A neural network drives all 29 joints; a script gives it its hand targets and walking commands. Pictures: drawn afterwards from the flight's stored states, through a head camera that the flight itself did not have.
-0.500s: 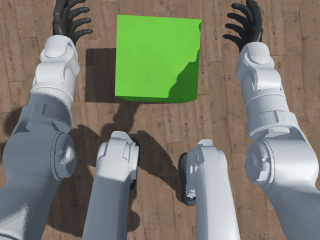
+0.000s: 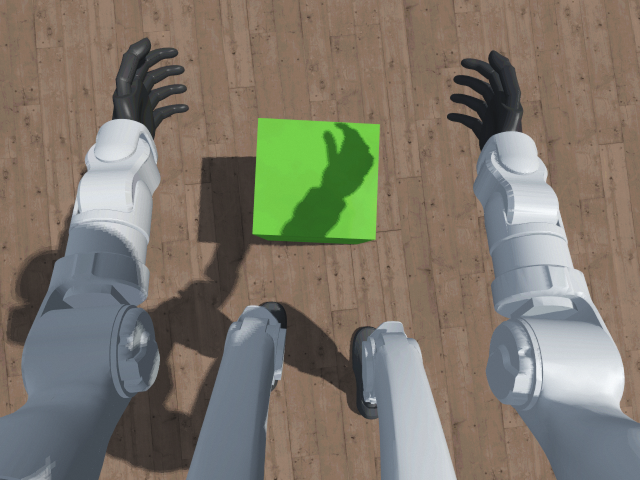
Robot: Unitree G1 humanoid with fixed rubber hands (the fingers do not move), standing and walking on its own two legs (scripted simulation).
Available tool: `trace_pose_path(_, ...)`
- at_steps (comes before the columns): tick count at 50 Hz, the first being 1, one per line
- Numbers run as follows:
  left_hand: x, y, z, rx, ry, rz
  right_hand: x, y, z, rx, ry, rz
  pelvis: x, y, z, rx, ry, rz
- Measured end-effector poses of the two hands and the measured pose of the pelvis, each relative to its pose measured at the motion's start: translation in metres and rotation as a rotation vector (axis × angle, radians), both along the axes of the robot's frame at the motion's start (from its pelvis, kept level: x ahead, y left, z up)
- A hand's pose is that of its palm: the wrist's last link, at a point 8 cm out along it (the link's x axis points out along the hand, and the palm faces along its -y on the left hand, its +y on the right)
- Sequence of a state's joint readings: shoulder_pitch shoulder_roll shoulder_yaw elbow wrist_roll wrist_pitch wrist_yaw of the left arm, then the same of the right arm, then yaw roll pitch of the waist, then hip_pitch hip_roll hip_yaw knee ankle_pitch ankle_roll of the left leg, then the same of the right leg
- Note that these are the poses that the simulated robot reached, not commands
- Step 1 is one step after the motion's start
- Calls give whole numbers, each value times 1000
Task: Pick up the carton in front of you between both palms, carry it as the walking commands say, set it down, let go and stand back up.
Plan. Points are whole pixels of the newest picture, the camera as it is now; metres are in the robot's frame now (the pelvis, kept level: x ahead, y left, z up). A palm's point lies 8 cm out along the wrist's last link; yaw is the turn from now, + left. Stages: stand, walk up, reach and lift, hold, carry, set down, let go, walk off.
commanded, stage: set down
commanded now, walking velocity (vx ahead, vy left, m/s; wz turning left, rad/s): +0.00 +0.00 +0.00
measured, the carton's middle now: (315, 191) +0.49 +0.04 -0.46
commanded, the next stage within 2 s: let go in 0.10 s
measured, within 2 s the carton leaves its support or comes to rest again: neither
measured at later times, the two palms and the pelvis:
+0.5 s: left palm (40, 180) +0.39 +0.26 +0.02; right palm (593, 202) +0.42 -0.18 +0.02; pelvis +0.06 +0.01 +0.13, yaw +1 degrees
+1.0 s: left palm out of the picture +0.25 +0.23 +0.12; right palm out of the picture +0.27 -0.24 +0.12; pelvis +0.10 -0.01 +0.19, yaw +2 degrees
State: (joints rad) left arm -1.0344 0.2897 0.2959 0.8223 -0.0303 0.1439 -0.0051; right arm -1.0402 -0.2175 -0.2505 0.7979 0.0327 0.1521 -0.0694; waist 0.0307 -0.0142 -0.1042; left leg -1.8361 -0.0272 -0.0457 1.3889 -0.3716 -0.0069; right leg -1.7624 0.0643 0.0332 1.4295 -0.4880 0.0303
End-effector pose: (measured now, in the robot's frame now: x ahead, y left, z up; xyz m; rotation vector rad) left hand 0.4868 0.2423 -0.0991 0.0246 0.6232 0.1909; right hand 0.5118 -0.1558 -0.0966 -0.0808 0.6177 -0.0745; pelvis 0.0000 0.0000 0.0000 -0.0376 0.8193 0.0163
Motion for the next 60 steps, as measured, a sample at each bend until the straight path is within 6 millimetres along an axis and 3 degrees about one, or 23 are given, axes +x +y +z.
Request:
trace_pose_path(9, -6, 2, 45, 15, 18, -14, -5, -1, 45, -16, 17, 18, 10, 1, 48, 3, -24, 2)
trace_pose_path(13, -18, 4, 59, 48, 51, -47, -19, -3, 59, -57, 45, 37, 17, 3, 67, 5, -45, 3)
trace_pose_path(19, -58, 8, 82, 90, 123, -92, -60, -15, 82, -101, 107, 50, 36, 6, 100, 10, -118, 4)
trace_pose_path(26, -97, 14, 122, 89, 144, -98, -99, -30, 120, -98, 131, 54, 58, 8, 130, 17, -229, 7)
trace_pose_path(38, -174, 1, 180, 79, 163, -99, -173, -54, 177, -90, 153, 57, 86, 3, 170, 38, -463, 9)
trace_pose_path(48, -233, -10, 219, 83, 177, -105, -233, -78, 216, -93, 159, 56, 98, -7, 193, 56, -711, 9)
trace_pose_path(53, -240, -16, 224, 78, 178, -120, -246, -85, 223, -89, 165, 55, 98, -12, 195, 62, -805, 8)
trace_pose_path(60, -236, -20, 226, 75, 183, -133, -249, -85, 226, -86, 174, 56, 94, -13, 193, 66, -884, 7)
